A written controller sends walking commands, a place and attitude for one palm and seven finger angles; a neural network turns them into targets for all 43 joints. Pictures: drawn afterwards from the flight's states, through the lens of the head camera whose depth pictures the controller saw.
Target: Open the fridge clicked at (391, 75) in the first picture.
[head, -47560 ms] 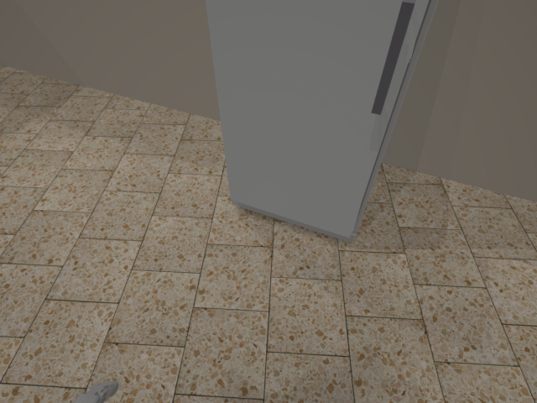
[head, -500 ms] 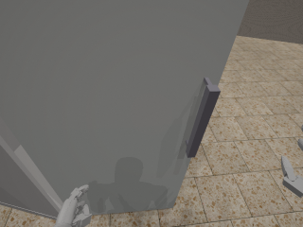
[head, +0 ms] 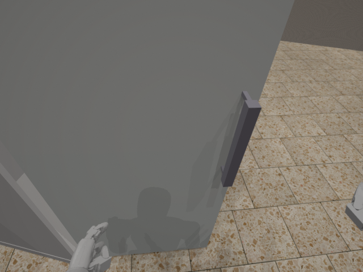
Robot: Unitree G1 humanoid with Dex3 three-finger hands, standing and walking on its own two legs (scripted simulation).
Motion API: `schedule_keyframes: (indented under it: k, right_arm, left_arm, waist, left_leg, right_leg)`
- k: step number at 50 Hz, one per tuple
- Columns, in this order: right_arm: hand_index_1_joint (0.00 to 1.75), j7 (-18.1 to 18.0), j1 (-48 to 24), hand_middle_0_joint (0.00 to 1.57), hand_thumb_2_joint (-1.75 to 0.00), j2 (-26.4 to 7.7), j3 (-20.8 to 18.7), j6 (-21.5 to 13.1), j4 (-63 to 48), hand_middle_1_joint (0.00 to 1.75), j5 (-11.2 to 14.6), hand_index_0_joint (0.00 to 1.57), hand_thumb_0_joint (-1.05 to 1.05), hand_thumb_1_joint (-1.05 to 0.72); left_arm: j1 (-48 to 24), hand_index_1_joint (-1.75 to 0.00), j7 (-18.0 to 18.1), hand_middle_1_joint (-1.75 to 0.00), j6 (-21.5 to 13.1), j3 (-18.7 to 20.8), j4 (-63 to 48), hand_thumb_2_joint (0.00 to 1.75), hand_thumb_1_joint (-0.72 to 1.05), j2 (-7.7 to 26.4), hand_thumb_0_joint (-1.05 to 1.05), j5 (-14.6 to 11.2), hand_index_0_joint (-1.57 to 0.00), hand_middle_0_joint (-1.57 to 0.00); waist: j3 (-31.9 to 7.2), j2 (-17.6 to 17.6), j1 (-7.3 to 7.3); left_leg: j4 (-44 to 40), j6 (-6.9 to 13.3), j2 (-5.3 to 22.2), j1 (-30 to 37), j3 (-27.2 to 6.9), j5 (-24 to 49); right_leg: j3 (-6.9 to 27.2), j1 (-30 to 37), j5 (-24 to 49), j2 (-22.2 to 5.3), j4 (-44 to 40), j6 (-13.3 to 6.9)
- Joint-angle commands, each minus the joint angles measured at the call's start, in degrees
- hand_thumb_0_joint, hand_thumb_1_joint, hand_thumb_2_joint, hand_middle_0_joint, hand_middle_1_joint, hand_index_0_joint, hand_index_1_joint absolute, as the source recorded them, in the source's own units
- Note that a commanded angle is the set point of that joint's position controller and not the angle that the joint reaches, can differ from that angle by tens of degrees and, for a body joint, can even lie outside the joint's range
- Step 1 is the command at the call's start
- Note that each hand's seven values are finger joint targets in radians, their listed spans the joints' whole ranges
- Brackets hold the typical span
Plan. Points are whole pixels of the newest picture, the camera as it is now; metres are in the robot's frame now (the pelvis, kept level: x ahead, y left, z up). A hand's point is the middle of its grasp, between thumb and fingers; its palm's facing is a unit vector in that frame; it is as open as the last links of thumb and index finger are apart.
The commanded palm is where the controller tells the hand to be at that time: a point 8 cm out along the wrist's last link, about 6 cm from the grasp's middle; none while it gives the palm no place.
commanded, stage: step back with the hand held close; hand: right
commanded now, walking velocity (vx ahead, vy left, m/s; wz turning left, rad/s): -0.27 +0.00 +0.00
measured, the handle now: (234, 143) +0.39 -0.13 +0.10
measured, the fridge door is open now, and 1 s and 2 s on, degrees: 72 72 72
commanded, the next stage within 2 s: stop stepping back and stand still in 1.36 s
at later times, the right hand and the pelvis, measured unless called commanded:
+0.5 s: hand out of the picture +0.16 -0.29 +0.15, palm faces +0.39 +0.78 -0.49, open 7.4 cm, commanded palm +0.10 -0.33 +0.17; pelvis -0.04 -0.03 -0.01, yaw +0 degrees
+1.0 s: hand out of the picture +0.09 -0.33 +0.18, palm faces +0.48 +0.77 -0.42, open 7.4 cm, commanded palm +0.03 -0.35 +0.17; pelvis -0.11 -0.05 +0.00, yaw -1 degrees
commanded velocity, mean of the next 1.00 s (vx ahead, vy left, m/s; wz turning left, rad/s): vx -0.30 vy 0.00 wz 0.00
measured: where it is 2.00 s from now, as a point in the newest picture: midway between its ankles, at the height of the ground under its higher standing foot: outside the picture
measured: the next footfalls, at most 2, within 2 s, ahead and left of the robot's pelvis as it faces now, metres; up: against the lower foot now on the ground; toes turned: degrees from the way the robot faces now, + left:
left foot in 1.22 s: -0.24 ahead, +0.08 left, +0.00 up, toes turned +4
right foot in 1.38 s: -0.09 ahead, -0.12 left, +0.00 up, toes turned +6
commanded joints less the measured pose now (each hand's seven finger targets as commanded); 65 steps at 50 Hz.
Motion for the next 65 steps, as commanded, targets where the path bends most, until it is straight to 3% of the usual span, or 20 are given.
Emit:
schedule_keyframes:
  k: [1,5,10,15,22,27,32,35,38,40,42,44,47,52,58,60,62,63,64,65]
  right_arm:
    - [0.3,-1.76,-19.14,0.2,-0.9,-18.8,-12.52,-6.92,-21.72,0.3,-1.08,0.2,0.0,-0.9]
    - [0.3,-0.98,-1.91,0.2,-0.9,-9.23,-6.03,-6.67,-12.59,0.3,-1.61,0.2,0.0,-0.9]
    - [0.3,-1.47,5.83,0.2,-0.9,-11.08,-8.84,-6.93,-16.58,0.3,-1.44,0.2,0.0,-0.9]
    - [0.3,-2.14,7.34,0.2,-0.9,-14.45,-12.35,-7.6,-21.97,0.3,-1.17,0.2,0.0,-0.9]
    - [0.3,-2.41,5.52,0.2,-0.9,-13.39,-12.51,-8.43,-23.68,0.3,-2.12,0.2,0.0,-0.9]
    - [0.3,-2.36,3.73,0.2,-0.9,-12.35,-13.11,-8.78,-18.37,0.3,-3.21,0.2,0.0,-0.9]
    - [0.3,-2.11,0.35,0.2,-0.9,-12.14,-10.57,-9.82,-19.95,0.3,-3.07,0.2,0.0,-0.9]
    - [0.3,-3.01,-0.19,0.2,-0.9,-12.86,-9.8,-11.06,-23.49,0.3,-2.96,0.2,0.0,-0.9]
    - [0.3,-3.95,1.92,0.2,-0.9,-15.11,-12.31,-11.77,-26.99,0.3,-2.91,0.2,0.0,-0.9]
    - [0.3,-3.86,3.94,0.2,-0.9,-15.55,-14.22,-12.56,-28.81,0.3,-2.91,0.2,0.0,-0.9]
    - [0.3,-3.21,2.17,0.2,-0.9,-15.95,-15.63,-13.61,-29.11,0.3,-3.98,0.2,0.0,-0.9]
    - [0.3,-3.68,0.02,0.2,-0.9,-15.7,-16.85,-13.68,-27.13,0.3,-3.99,0.2,0.0,-0.9]
    - [0.3,-3.4,4.05,0.2,-0.9,-12.53,-13.97,-13.19,-23.39,0.3,-2.75,0.2,0.0,-0.9]
    - [0.3,-2.52,3.79,0.2,-0.9,-10.14,-8.25,-11.76,-23.6,0.3,-2.05,0.2,0.0,-0.9]
    - [0.3,-1.92,3.01,0.2,-0.9,-15.71,-11.47,-12.29,-27.95,0.3,-0.54,0.2,0.0,-0.9]
    - [0.3,-1.68,2.32,0.2,-0.9,-18.56,-13.32,-13.44,-29.25,0.3,-0.03,0.2,0.0,-0.9]
    - [0.3,-2.22,3.66,0.2,-0.9,-21.91,-16.71,-14.68,-30.0,0.3,0.81,0.2,0.0,-0.9]
    - [0.3,-2.74,2.4,0.2,-0.9,-22.03,-17.32,-14.63,-29.62,0.3,0.68,0.2,0.0,-0.9]
    - [0.3,-1.21,2.95,0.2,-0.9,-17.51,-13.77,-13.82,-25.55,0.3,0.15,0.2,0.0,-0.9]
    - [0.3,-0.65,3.32,0.2,-0.9,-16.5,-14.06,-12.77,-23.0,0.3,-0.46,0.2,0.0,-0.9]
  left_arm:
    - [-9.4,-0.3,0.64,-0.3,-2.89,2.2,-12.65,0.9,0.9,7.93,0.0,-0.72,-0.2,-0.2]
    - [-7.21,-0.3,0.34,-0.3,-0.44,2.93,-11.61,0.9,0.9,7.69,0.0,0.29,-0.2,-0.2]
    - [-6.27,-0.3,0.36,-0.3,2.39,4.09,-13.75,0.9,0.9,7.84,0.0,0.02,-0.2,-0.2]
    - [-6.64,-0.3,1.24,-0.3,3.37,4.44,-15.84,0.9,0.9,7.51,0.0,-0.33,-0.2,-0.2]
    - [-5.72,-0.3,1.62,-0.3,1.24,4.88,-15.8,0.9,0.9,8.34,0.0,0.25,-0.2,-0.2]
    - [-4.86,-0.3,1.47,-0.3,0.33,5.31,-14.92,0.9,0.9,9.02,0.0,0.21,-0.2,-0.2]
    - [-4.37,-0.3,0.87,-0.3,0.38,5.56,-14.48,0.9,0.9,8.17,0.0,-0.09,-0.2,-0.2]
    - [-3.52,-0.3,0.47,-0.3,0.14,5.14,-13.43,0.9,0.9,7.01,0.0,-0.08,-0.2,-0.2]
    - [-4.25,-0.3,0.82,-0.3,-0.3,4.55,-13.69,0.9,0.9,6.54,0.0,0.24,-0.2,-0.2]
    - [-5.64,-0.3,1.33,-0.3,-0.81,4.72,-14.82,0.9,0.9,7.95,0.0,0.24,-0.2,-0.2]
    - [-6.19,-0.3,1.26,-0.3,-2.22,5.37,-14.56,0.9,0.9,8.11,0.0,1.03,-0.2,-0.2]
    - [-5.31,-0.3,0.97,-0.3,-2.71,5.69,-12.85,0.9,0.9,7.2,0.0,2.07,-0.2,-0.2]
    - [-3.69,-0.3,0.32,-0.3,-3.49,6.31,-11.25,0.9,0.9,6.64,0.0,0.97,-0.2,-0.2]
    - [-3.99,-0.3,-0.17,-0.3,-4.18,5.41,-9.25,0.9,0.9,6.58,0.0,0.85,-0.2,-0.2]
    - [-3.16,-0.3,-0.85,-0.3,-3.0,5.2,-8.36,0.9,0.9,5.35,0.0,1.83,-0.2,-0.2]
    - [-3.67,-0.3,-0.65,-0.3,-1.87,4.66,-8.36,0.9,0.9,5.03,0.0,1.19,-0.2,-0.2]
    - [-4.51,-0.3,-0.29,-0.3,-1.79,4.24,-8.68,0.9,0.9,4.21,0.0,1.16,-0.2,-0.2]
    - [-6.16,-0.3,0.14,-0.3,-2.06,3.96,-10.32,0.9,0.9,3.89,0.0,1.44,-0.2,-0.2]
    - [-6.58,-0.3,0.1,-0.3,-2.14,4.97,-8.79,0.9,0.9,5.1,0.0,0.03,-0.2,-0.2]
    - [-8.03,-0.3,0.17,-0.3,-2.08,4.28,-9.56,0.9,0.9,4.41,0.0,-0.21,-0.2,-0.2]
  waist:
    - [1.38,-2.09,1.98]
    - [-2.13,3.72,2.51]
    - [-11.91,1.9,2.78]
    - [-13.35,0.67,2.71]
    - [-9.94,-6.66,2.18]
    - [-4.15,-1.93,3.1]
    - [-5.26,9.53,4.41]
    - [-6.23,10.18,4.82]
    - [-8.02,4.36,4.85]
    - [-8.64,-7.51,4.05]
    - [-8.25,-17.38,3.99]
    - [-5.75,-10.13,4.22]
    - [-8.72,-2.46,3.38]
    - [-12.12,-10.38,3.58]
    - [-20.17,-8.5,2.78]
    - [-18.18,-0.04,3.55]
    - [-14.87,10.61,3.29]
    - [-9.15,10.59,2.02]
    - [-5.11,19.11,3.21]
    - [-1.43,18.45,3.72]
  left_leg:
    - [-7.18,-0.12,4.52,-8.13,-9.04,4.14]
    - [-6.99,0.32,7.09,-9.87,-9.81,7.93]
    - [0.09,-0.7,6.74,-4.95,-6.98,17.1]
    - [5.55,-0.96,5.28,-3.67,-6.32,19.55]
    - [15.36,-1.47,1.88,-1.96,-5.0,3.66]
    - [16.09,-1.53,1.34,1.43,-6.29,3.19]
    - [0.6,2.87,9.36,-14.15,-17.84,-2.16]
    - [-4.97,6.38,16.03,-23.57,-21.09,-8.7]
    - [1.87,4.31,12.65,-20.86,-15.03,-0.26]
    - [14.03,-0.54,2.18,-14.41,-6.85,-0.5]
    - [37.51,-2.21,-3.82,-4.46,-5.55,-11.52]
    - [45.08,-1.79,-3.21,-7.91,-7.82,-12.18]
    - [35.02,-1.94,-2.48,-17.06,-4.37,-15.17]
    - [19.17,-0.78,-4.21,-14.62,0.15,-17.88]
    - [-3.77,1.86,-3.15,-8.25,0.06,-10.05]
    - [-12.71,3.9,4.65,-15.43,-4.83,-1.94]
    - [-14.04,10.0,20.6,-27.97,-12.6,2.93]
    - [-12.02,10.69,23.19,-30.17,-12.28,3.97]
    - [-8.1,10.96,20.72,-27.41,-9.28,7.28]
    - [-4.04,9.96,19.22,-21.16,-7.57,19.36]
  right_leg:
    - [6.09,-4.25,1.89,-4.58,-3.3,-0.12]
    - [6.39,-2.32,7.0,-4.51,0.46,-0.02]
    - [5.83,-3.34,17.71,-6.54,0.86,0.25]
    - [7.96,-7.05,21.08,-8.18,0.12,-0.2]
    - [12.46,-17.61,10.76,-12.73,-5.56,-2.48]
    - [14.88,-30.1,-10.86,-13.81,-7.74,-4.34]
    - [9.19,-18.26,-11.3,-5.32,6.41,-0.51]
    - [6.32,-9.94,-8.42,-2.51,18.33,1.37]
    - [8.18,-9.82,-2.93,-4.38,9.64,0.79]
    - [16.38,-16.22,-1.49,-11.18,-3.85,-1.47]
    - [27.24,-29.58,-22.28,-20.71,-18.97,-5.46]
    - [26.56,-30.35,-20.65,-20.86,-17.7,-6.79]
    - [18.47,-12.17,-7.6,-16.91,-12.8,-4.96]
    - [14.16,-2.21,-8.5,-13.37,-18.72,2.41]
    - [8.1,7.91,12.96,-10.72,-11.6,8.18]
    - [3.06,10.29,7.47,-6.83,3.9,6.68]
    - [5.34,4.88,-5.26,-2.65,28.15,6.44]
    - [4.57,-2.75,-11.22,-1.9,35.71,6.52]
    - [8.05,-10.08,-12.19,-0.57,40.6,5.33]
    - [7.04,-16.98,-11.67,-2.67,35.28,4.62]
